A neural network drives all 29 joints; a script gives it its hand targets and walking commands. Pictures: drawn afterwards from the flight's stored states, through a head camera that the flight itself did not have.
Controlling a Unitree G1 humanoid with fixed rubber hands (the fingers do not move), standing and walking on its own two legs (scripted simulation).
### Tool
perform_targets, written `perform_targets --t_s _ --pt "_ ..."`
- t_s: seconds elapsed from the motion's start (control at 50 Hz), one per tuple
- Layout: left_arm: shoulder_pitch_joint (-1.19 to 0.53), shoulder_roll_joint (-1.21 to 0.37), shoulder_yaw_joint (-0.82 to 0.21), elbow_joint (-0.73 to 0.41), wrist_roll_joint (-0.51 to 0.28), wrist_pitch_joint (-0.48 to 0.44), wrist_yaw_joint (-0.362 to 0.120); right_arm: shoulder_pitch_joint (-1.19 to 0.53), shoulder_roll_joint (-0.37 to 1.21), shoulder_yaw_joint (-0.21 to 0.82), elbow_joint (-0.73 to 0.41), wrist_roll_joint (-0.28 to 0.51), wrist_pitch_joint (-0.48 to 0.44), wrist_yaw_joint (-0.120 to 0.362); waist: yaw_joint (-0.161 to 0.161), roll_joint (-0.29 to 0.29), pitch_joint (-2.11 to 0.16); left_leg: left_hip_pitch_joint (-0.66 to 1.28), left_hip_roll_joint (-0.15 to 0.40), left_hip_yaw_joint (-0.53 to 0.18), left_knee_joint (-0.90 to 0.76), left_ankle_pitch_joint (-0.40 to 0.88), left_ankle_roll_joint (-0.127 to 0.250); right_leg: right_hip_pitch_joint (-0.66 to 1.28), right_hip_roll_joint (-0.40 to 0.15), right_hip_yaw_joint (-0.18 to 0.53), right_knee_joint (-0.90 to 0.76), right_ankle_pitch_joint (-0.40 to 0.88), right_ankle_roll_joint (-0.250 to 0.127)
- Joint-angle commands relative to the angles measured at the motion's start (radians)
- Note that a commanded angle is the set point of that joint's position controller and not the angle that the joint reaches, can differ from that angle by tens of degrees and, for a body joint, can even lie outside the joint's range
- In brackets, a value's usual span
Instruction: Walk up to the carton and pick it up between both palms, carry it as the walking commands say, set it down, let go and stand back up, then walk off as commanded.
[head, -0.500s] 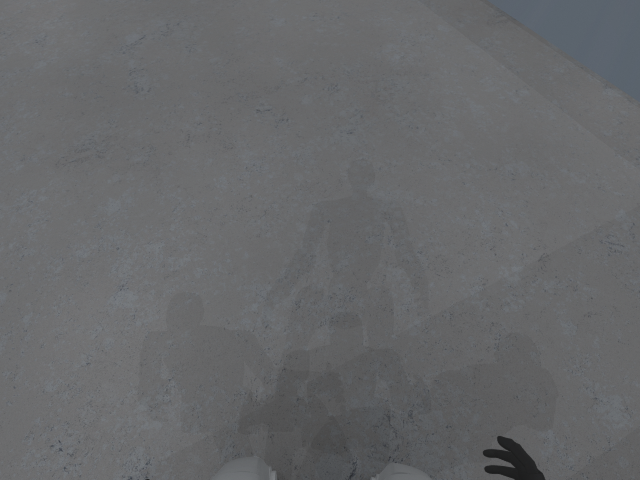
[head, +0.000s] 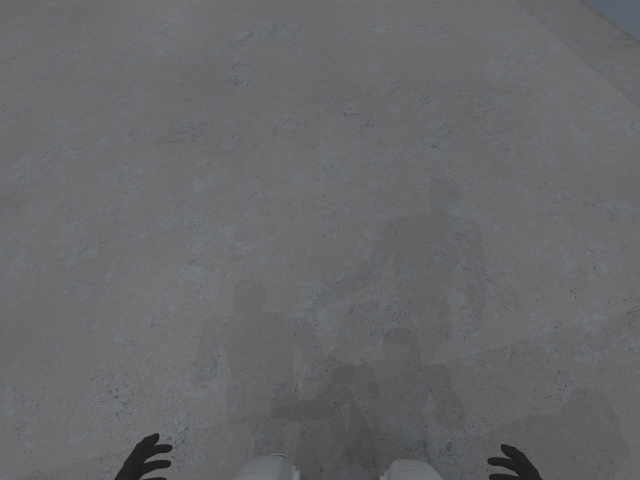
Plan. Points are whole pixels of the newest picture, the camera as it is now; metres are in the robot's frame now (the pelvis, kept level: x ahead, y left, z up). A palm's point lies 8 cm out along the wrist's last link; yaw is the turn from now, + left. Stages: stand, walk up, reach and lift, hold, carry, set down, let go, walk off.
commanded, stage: walk up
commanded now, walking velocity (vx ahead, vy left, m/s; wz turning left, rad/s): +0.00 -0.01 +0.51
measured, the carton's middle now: out of the picture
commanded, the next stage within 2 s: none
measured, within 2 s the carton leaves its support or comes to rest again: neither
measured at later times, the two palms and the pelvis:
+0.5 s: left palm out of the picture +0.04 +0.29 -0.12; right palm (498, 470) +0.12 -0.21 -0.11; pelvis -0.02 +0.02 +0.01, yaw +14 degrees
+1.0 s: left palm out of the picture -0.12 +0.20 -0.09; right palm (458, 374) +0.24 -0.19 -0.11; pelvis +0.02 -0.02 +0.02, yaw +29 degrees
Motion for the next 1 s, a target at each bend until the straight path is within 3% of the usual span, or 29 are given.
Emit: perform_targets --t_s 0.0,0.02,0.06,0.14,0.18,0.2,0.22,0.24,0.26,0.28,0.3,0.34,0.38,0.4,0.46,0.52,0.54,0.6,0.62,0.64,0.66,0.68,0.7,0.72,0.74,0.8,0.84,0.92,0.98 --pt "0.04 0.191 0.05 -0.037 0.011 -0.005 0.014 -0.013 -0.071 -0.02 -0.075 0.018 -0.002 0.028 0.024 -0.352 -0.078 -0.071 0.041 0.039 0.163 -0.047 -0.025 0.106 -0.294 0.171 -0.246 0.439 -0.117" --pt "0.04 0.193 0.054 -0.05 0.01 -0.004 0.015 0.017 -0.072 -0.017 -0.071 0.02 0.004 0.035 0.017 -0.42 -0.095 -0.052 0.036 0.061 0.143 -0.02 -0.036 0.079 -0.295 0.144 -0.247 0.401 -0.109" --pt "0.045 0.199 0.058 -0.056 0.019 -0.005 0.015 0.002 -0.064 -0.005 -0.09 0.021 0.013 0.047 0.014 -0.415 -0.083 -0.005 0.041 0.091 0.111 0.025 -0.034 0.019 -0.303 0.167 -0.314 0.154 -0.106" --pt "0.066 0.203 0.077 -0.033 0.019 0.0 0.009 0.007 -0.05 0.01 -0.091 0.032 -0.003 0.045 0.022 -0.343 -0.159 0.024 0.019 0.133 -0.109 0.013 -0.026 0.165 -0.296 0.077 -0.181 0.326 -0.11" --pt "0.106 0.202 0.08 -0.02 0.009 0.006 0.008 0.044 -0.03 0.023 -0.075 0.031 -0.022 0.034 0.005 -0.288 -0.196 0.107 0.004 0.163 -0.29 0.103 -0.011 0.178 -0.275 0.055 -0.087 0.344 -0.082" --pt "0.116 0.19 0.077 -0.023 0.001 0.011 0.005 0.079 -0.051 0.019 -0.057 0.031 -0.031 0.033 -0.024 -0.178 -0.208 0.24 0.03 0.133 -0.451 0.222 0.02 0.115 -0.225 0.016 0.031 0.29 -0.039" --pt "0.092 0.132 0.06 -0.053 0.0 0.007 -0.008 0.101 -0.157 -0.007 -0.049 0.021 -0.039 0.024 -0.04 0.084 -0.187 0.322 0.204 -0.137 -0.487 0.482 0.069 -0.076 -0.112 -0.049 0.24 0.09 0.017" --pt "0.059 0.101 0.043 -0.096 -0.001 0.006 -0.008 0.129 -0.228 -0.025 -0.047 0.009 -0.043 0.009 -0.054 0.274 -0.145 0.37 0.378 -0.424 -0.507 0.804 0.152 -0.324 0.04 -0.012 0.395 -0.288 0.061" --pt "-0.033 0.125 0.052 -0.112 -0.014 0.015 -0.012 0.13 -0.204 -0.022 -0.049 0.021 -0.057 -0.003 -0.068 0.192 -0.152 0.422 0.381 -0.282 -0.398 1.082 0.208 -0.294 -0.012 0.092 0.489 -0.34 0.037" --pt "-0.042 0.108 0.042 -0.118 -0.013 0.017 -0.012 0.147 -0.195 -0.021 -0.036 0.026 -0.064 -0.013 -0.076 0.224 -0.194 0.436 0.368 -0.285 -0.379 1.135 0.217 -0.298 -0.014 0.096 0.477 -0.322 0.041" --pt "-0.049 0.106 0.041 -0.105 -0.01 0.013 -0.014 0.105 -0.171 -0.016 -0.047 0.017 -0.064 -0.022 -0.078 0.246 -0.189 0.454 0.351 -0.254 -0.371 1.097 0.205 -0.324 -0.02 0.109 0.461 -0.266 0.029" --pt "-0.01 0.118 0.035 -0.071 -0.008 0.014 -0.021 0.016 -0.146 0.002 -0.066 0.025 -0.059 -0.031 -0.026 0.178 -0.164 0.401 0.277 -0.152 -0.378 1.01 0.165 -0.264 -0.027 0.102 0.43 -0.172 0.025" --pt "-0.037 0.118 0.04 -0.071 -0.004 0.018 -0.026 0.046 -0.143 0.004 -0.057 0.029 -0.063 -0.03 -0.027 0.169 -0.167 0.407 0.261 -0.164 -0.366 1.069 0.153 -0.296 0.0 0.103 0.467 -0.133 0.02" --pt "-0.003 0.146 0.061 -0.079 -0.012 0.023 -0.017 0.068 -0.154 0.001 -0.061 0.026 -0.067 -0.014 -0.031 0.089 -0.199 0.392 0.267 -0.195 -0.396 1.021 0.18 -0.225 0.0 0.108 0.469 -0.133 0.029" --pt "-0.067 0.159 0.061 -0.105 -0.014 0.027 -0.012 0.097 -0.179 -0.014 -0.064 0.016 -0.068 -0.013 -0.05 0.068 -0.148 0.338 0.271 -0.278 -0.421 0.935 0.201 -0.221 0.021 0.097 0.381 -0.166 0.031" --pt "-0.051 0.141 0.05 -0.114 -0.011 0.026 -0.003 0.072 -0.181 -0.009 -0.063 0.012 -0.049 -0.005 -0.035 0.057 -0.145 0.336 0.226 -0.269 -0.404 0.804 0.18 -0.169 0.034 0.094 0.184 -0.131 0.019" --pt "-0.039 0.148 0.047 -0.099 -0.013 0.022 0.0 0.068 -0.188 -0.012 -0.069 0.007 -0.052 -0.002 -0.032 0.131 -0.164 0.331 0.203 -0.237 -0.39 0.8 0.171 -0.118 0.038 0.091 0.144 -0.124 0.019" --pt "0.061 0.122 0.045 -0.075 -0.017 0.015 0.01 0.03 -0.179 -0.02 -0.071 0.001 -0.032 0.006 0.03 0.084 -0.137 0.119 0.132 -0.241 -0.354 0.552 0.126 0.147 0.057 0.061 -0.167 0.035 0.01" --pt "0.149 0.167 0.063 -0.051 -0.017 0.013 0.014 0.004 -0.142 -0.004 -0.094 0.005 -0.04 0.005 0.078 -0.06 -0.174 -0.023 0.073 -0.215 -0.23 0.409 0.096 0.316 -0.072 0.208 -0.295 0.077 -0.008" --pt "0.24 0.26 0.087 -0.038 0.004 0.007 0.016 0.02 -0.064 0.019 -0.124 0.003 -0.048 0.008 0.116 -0.448 -0.227 -0.209 -0.054 -0.044 0.026 -0.022 0.028 0.437 -0.356 0.468 -0.332 0.25 -0.073" --pt "0.209 0.279 0.083 -0.06 0.004 0.011 0.011 -0.005 -0.084 0.009 -0.14 -0.008 -0.042 0.004 0.108 -0.38 -0.188 -0.259 -0.011 -0.016 0.184 -0.151 0.009 0.372 -0.439 0.486 -0.274 0.33 -0.167" --pt "0.155 0.255 0.079 -0.063 0.004 0.008 0.008 -0.016 -0.098 -0.01 -0.134 -0.007 -0.034 0.007 0.078 -0.321 -0.137 -0.234 -0.001 -0.039 0.274 -0.113 0.006 0.267 -0.399 0.435 -0.296 0.29 -0.166" --pt "0.09 0.217 0.07 -0.076 0.021 -0.001 0.001 -0.006 -0.106 -0.016 -0.119 -0.01 -0.028 0.028 0.074 -0.298 -0.134 -0.215 0.037 -0.062 0.323 -0.012 0.015 0.186 -0.353 0.37 -0.372 -0.154 -0.175" --pt "0.081 0.203 0.064 -0.052 0.018 -0.008 -0.005 -0.037 -0.093 -0.008 -0.101 -0.01 -0.022 0.053 0.064 -0.385 -0.103 -0.243 0.035 -0.008 0.319 0.058 0.016 0.172 -0.281 0.37 -0.447 -0.437 -0.135" --pt "0.074 0.223 0.074 -0.068 0.02 -0.019 -0.006 -0.075 -0.093 -0.004 -0.12 -0.015 -0.008 0.08 0.056 -0.419 -0.083 -0.351 0.032 0.013 0.431 0.137 0.0 0.141 -0.307 0.443 -0.515 -0.611 -0.089" --pt "0.134 0.188 0.054 -0.055 0.017 -0.057 -0.005 -0.024 -0.087 -0.018 -0.1 -0.019 -0.024 0.092 0.037 -0.254 -0.015 -0.362 0.069 -0.007 0.405 0.247 -0.011 0.163 -0.293 0.368 -0.505 -0.428 -0.086" --pt "0.208 0.161 0.051 -0.02 0.011 -0.08 -0.012 -0.039 -0.062 -0.001 -0.089 -0.01 -0.034 0.1 0.062 -0.278 -0.032 -0.332 0.044 0.049 0.327 0.259 -0.017 0.242 -0.243 0.244 -0.495 -0.289 -0.073" --pt "0.327 0.166 0.054 0.009 0.014 -0.093 -0.024 -0.143 -0.041 0.014 -0.115 -0.003 -0.034 0.1 0.095 -0.281 0.002 -0.344 0.045 0.076 0.223 0.306 -0.021 0.274 -0.262 0.208 -0.521 -0.239 -0.066" --pt "0.313 0.164 0.057 0.006 0.026 -0.089 -0.027 -0.158 -0.019 0.032 -0.12 -0.001 -0.047 0.097 0.073 -0.273 0.038 -0.233 0.055 0.105 0.068 0.246 -0.034 0.195 -0.266 0.103 -0.523 -0.222 -0.096"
